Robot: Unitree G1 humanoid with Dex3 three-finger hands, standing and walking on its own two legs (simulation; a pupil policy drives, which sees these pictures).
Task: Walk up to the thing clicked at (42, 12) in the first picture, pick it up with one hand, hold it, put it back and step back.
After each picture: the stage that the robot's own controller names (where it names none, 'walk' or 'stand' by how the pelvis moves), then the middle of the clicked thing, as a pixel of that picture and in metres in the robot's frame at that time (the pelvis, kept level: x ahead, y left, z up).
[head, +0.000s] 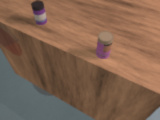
stand; (39, 13) +0.80 +0.27 -0.03
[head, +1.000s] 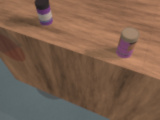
walk; (44, 12) +0.71 +0.20 +0.01
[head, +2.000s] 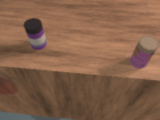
stand; (36, 34) +0.52 +0.21 +0.03
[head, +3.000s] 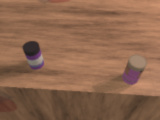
stand; (34, 55) +0.48 +0.24 -0.02
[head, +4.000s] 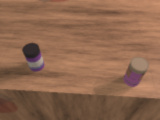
stand; (34, 57) +0.47 +0.24 -0.03
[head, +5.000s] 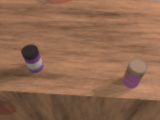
stand; (33, 59) +0.47 +0.24 -0.03
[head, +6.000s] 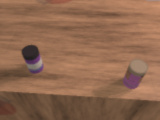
stand; (33, 59) +0.47 +0.24 -0.03
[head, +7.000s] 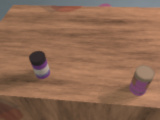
rise first; (40, 65) +0.45 +0.24 -0.03
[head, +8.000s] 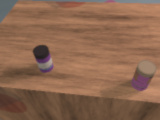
go down; (43, 59) +0.48 +0.23 -0.03
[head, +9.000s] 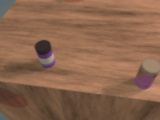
go down; (45, 54) +0.48 +0.23 -0.02
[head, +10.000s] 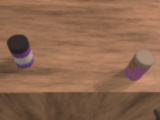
go down; (21, 52) +0.45 +0.21 +0.01
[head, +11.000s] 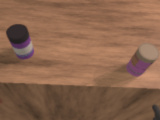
close in; (21, 42) +0.47 +0.22 +0.03
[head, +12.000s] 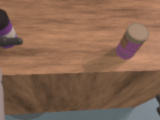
close; (2, 29) +0.50 +0.23 +0.05
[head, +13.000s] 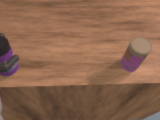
lift; (2, 57) +0.41 +0.25 +0.05
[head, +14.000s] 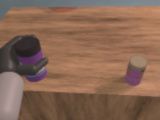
lift; (32, 60) +0.32 +0.17 +0.17
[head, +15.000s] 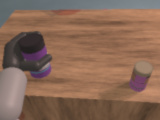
hold; (36, 56) +0.33 +0.16 +0.18
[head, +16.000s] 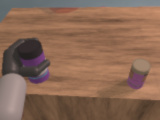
hold; (34, 62) +0.33 +0.17 +0.15
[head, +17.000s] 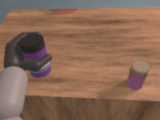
crouch; (36, 56) +0.34 +0.16 +0.17
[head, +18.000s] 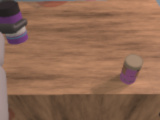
crouch; (12, 23) +0.46 +0.22 +0.20
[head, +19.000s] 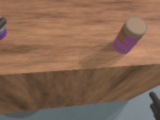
lower; out of the picture +0.51 +0.24 +0.06
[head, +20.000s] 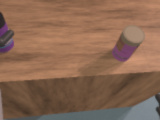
lower; out of the picture +0.49 +0.23 +0.05
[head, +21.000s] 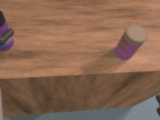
lower; out of the picture +0.49 +0.23 +0.05
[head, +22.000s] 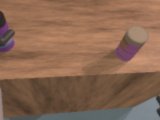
lower; out of the picture +0.49 +0.23 +0.05
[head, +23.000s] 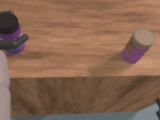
open; (10, 34) +0.47 +0.22 +0.05
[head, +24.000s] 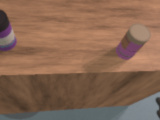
rise; (0, 31) +0.47 +0.22 +0.05
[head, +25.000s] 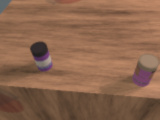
sink last; (42, 57) +0.46 +0.23 +0.01
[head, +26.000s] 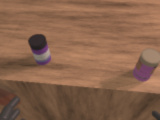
stand; (40, 50) +0.47 +0.22 +0.02
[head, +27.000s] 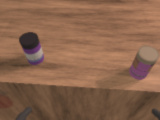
stand; (32, 49) +0.46 +0.22 +0.03
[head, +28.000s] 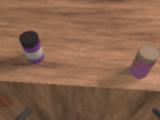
stand; (32, 48) +0.46 +0.22 +0.04
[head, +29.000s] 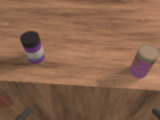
stand; (33, 48) +0.47 +0.22 +0.04
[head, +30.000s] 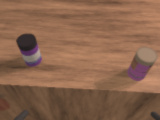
stand; (30, 50) +0.46 +0.22 +0.04
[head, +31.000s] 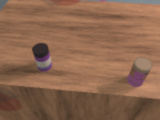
stand; (42, 57) +0.48 +0.21 -0.02
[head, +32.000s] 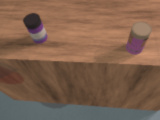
walk; (36, 29) +0.55 +0.24 -0.01
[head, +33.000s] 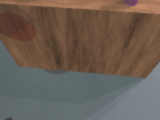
walk; out of the picture +0.87 +0.17 +0.00
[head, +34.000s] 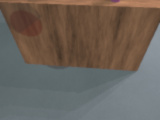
stand; out of the picture +1.11 +0.24 -0.01
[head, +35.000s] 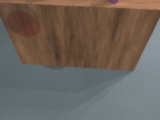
stand; out of the picture +1.10 +0.23 -0.03
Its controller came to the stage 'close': yes
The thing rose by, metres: 0.22
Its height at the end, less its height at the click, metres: +0.00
